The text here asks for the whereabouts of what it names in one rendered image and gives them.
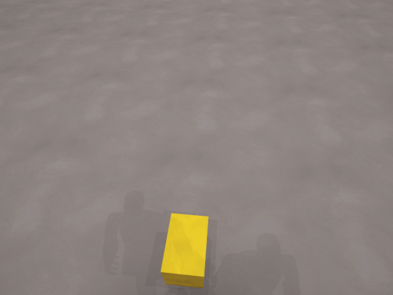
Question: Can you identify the carton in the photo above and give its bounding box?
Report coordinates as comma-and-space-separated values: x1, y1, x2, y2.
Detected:
161, 213, 208, 288

